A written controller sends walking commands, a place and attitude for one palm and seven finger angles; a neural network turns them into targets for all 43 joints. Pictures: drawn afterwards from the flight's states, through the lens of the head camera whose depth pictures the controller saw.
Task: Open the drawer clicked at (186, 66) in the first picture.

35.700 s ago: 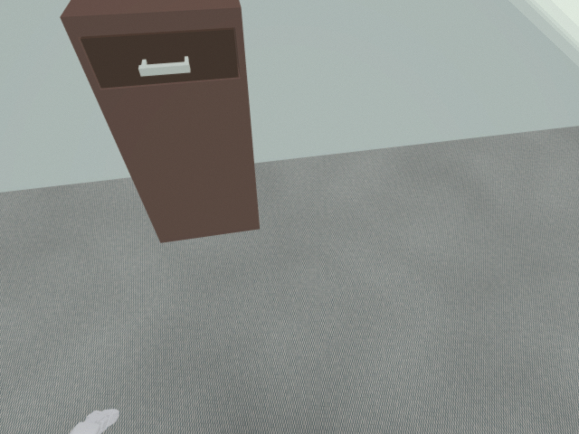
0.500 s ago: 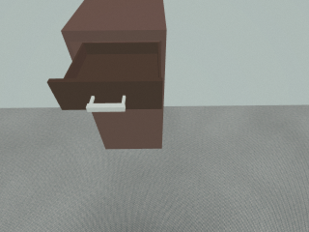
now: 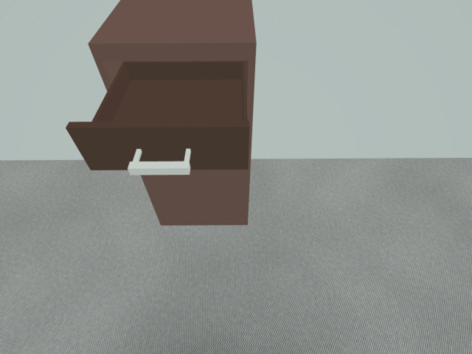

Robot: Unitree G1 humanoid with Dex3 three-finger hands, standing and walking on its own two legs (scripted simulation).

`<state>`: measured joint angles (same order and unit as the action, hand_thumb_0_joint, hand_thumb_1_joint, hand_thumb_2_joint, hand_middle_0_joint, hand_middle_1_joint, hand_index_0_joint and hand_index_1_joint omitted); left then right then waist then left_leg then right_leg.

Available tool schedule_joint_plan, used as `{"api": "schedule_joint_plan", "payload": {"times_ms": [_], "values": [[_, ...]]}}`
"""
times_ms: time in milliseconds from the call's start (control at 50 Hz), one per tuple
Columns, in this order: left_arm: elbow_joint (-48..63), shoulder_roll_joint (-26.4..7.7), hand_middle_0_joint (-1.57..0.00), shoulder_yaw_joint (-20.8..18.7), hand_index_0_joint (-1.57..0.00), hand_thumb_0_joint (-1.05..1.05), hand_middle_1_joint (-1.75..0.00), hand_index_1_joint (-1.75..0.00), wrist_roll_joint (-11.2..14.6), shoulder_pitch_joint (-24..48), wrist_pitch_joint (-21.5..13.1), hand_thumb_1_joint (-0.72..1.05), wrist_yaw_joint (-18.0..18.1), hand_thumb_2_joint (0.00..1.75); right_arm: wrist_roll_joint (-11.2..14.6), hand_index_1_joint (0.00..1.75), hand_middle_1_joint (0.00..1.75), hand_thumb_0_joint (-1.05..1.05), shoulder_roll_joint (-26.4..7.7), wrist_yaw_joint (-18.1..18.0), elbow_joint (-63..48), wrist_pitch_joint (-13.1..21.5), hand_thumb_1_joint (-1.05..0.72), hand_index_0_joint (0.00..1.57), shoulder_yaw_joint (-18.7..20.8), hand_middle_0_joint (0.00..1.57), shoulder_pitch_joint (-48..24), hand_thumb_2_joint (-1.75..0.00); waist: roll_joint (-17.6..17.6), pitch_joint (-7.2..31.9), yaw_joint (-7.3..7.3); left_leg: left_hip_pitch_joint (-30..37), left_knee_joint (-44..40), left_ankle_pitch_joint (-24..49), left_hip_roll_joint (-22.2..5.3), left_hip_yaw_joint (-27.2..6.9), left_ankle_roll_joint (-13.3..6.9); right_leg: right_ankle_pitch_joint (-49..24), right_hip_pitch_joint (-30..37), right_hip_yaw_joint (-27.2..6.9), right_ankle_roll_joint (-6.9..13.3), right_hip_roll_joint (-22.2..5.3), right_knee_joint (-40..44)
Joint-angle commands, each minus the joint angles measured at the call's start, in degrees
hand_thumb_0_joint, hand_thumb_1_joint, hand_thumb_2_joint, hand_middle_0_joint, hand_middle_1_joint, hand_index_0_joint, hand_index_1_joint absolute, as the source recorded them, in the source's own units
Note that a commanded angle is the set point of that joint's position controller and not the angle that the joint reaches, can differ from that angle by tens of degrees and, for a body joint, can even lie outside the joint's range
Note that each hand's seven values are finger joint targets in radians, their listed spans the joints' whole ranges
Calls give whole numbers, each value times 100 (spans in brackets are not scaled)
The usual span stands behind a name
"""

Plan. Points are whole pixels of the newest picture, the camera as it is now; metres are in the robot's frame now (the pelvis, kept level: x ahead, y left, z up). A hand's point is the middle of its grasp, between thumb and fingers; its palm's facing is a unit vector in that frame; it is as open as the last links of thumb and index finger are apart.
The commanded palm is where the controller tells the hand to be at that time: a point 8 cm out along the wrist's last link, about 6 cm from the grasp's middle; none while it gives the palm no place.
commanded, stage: look to check the result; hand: left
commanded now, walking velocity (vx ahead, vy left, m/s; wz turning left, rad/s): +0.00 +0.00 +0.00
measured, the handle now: (161, 160) +0.49 +0.20 +0.02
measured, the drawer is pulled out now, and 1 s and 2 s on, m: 0.28 0.28 0.28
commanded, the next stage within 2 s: stand and wait in 0.32 s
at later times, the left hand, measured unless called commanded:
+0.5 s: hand out of the picture +0.01 +0.16 -0.17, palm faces +0.06 -0.98 -0.19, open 7.4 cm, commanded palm none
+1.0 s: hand out of the picture +0.01 +0.16 -0.17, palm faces +0.05 -0.98 -0.19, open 7.4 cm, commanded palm none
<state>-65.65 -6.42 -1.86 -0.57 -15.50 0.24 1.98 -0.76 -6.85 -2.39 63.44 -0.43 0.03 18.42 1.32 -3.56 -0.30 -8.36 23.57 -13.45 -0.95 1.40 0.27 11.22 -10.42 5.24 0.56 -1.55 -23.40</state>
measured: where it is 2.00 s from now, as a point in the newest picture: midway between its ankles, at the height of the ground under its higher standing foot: outside the picture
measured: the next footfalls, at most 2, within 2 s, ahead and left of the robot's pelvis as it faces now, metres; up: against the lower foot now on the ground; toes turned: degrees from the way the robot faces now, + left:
none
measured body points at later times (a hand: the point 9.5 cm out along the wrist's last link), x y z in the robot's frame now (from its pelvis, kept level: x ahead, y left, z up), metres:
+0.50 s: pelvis +0.01 -0.01 +0.00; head +0.03 -0.02 +0.45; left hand +0.01 +0.21 -0.16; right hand +0.00 -0.22 -0.16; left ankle -0.01 +0.12 -0.74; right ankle +0.02 -0.11 -0.74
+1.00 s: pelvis +0.01 -0.01 +0.00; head +0.03 -0.02 +0.45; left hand +0.01 +0.21 -0.16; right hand +0.00 -0.23 -0.16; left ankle -0.01 +0.12 -0.74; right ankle +0.02 -0.11 -0.74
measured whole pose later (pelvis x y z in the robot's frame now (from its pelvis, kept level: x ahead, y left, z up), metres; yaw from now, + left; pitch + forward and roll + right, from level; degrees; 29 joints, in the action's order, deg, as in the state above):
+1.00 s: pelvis +0.01 -0.01 +0.00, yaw +0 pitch -2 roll +0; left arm -65.9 -7.9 -1.5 -0.3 -14.3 -0.3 1.8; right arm -0.8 -7.8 -2.4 64.6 -0.5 0.1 16.3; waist 0.9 -4.0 -0.2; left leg -5.8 21.2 -13.4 -2.0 1.1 1.3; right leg 11.3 -7.8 5.6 1.4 -0.4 -21.0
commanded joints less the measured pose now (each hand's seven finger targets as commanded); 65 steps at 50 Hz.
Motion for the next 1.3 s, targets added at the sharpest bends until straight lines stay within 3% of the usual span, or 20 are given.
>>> {"api": "schedule_joint_plan", "payload": {"times_ms": [0,80,400,580,740,820,1040,1160,1280], "values": [[120,-579,-20,-80,-20,0,-30,-30,-7,-367,-66,90,15,90,-18,30,30,0,-457,-20,-43,69,-90,20,65,20,499,-90,-39,-230,-6,-307,-505,669,-461,-360,-158,-293,105,-469,129,-430,512],[119,-616,-20,-77,-20,0,-30,-30,-2,-395,-82,90,14,90,-6,30,30,0,-498,-20,-44,66,-90,20,74,20,426,-90,-189,-187,12,-203,-501,693,-461,-353,-152,-342,132,-485,128,-414,553],[108,-672,-20,-73,-20,0,-30,-30,7,-294,-108,90,14,90,-12,30,30,0,-546,-33,16,87,-90,20,74,20,349,-90,-119,-95,-3,-78,-516,1003,-487,-326,-130,-793,332,-466,141,-449,545],[122,-756,-20,-77,-20,0,-30,-30,9,-288,-116,90,12,90,-6,30,30,0,-583,-29,25,72,-90,20,82,20,294,-90,-198,-144,12,-34,-542,907,-479,-333,-113,-675,309,-486,150,-428,629],[112,-752,-20,-65,-20,0,-30,-30,18,-228,-109,90,3,90,-23,30,30,0,-604,-28,46,66,-90,20,74,20,271,-90,-37,-213,3,-89,-561,830,-468,-312,-95,-565,293,-511,155,-451,676],[131,-777,-20,-73,-20,0,-30,-30,18,-208,-116,90,4,90,-20,30,30,0,-618,-26,46,64,-90,20,91,20,288,-90,-168,-140,-8,-69,-556,811,-478,-318,-93,-564,345,-509,153,-442,687],[146,-860,-20,-86,-20,0,-30,-30,21,-147,-130,90,-1,90,-20,30,30,0,-710,-26,36,82,-90,20,107,20,213,-90,-90,-55,0,-12,-583,880,-503,-307,-88,-680,389,-531,164,-453,661],[144,-909,-20,-92,-20,0,-30,-30,17,-92,-120,90,-14,90,-24,30,30,0,-737,-17,29,73,-90,20,119,20,174,-90,-89,-206,4,-82,-620,741,-484,-320,-90,-446,297,-539,157,-463,721],[175,-990,-20,-108,-20,0,-30,-30,10,-54,-145,90,-13,90,-14,30,30,0,-834,-18,-6,89,-90,20,147,20,76,-90,-87,-23,9,74,-604,921,-515,-343,-97,-700,363,-541,169,-456,689]]}}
